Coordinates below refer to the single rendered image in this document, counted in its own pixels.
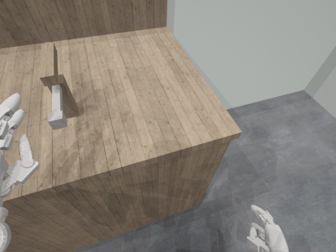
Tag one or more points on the counter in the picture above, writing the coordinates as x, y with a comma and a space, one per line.
145, 132

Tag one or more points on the tap lever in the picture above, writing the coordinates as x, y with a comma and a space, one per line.
57, 119

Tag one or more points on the robot right hand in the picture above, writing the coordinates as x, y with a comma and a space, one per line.
270, 239

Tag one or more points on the robot left forearm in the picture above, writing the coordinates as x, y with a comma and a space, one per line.
5, 231

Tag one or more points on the robot left hand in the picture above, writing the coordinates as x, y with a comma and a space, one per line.
21, 170

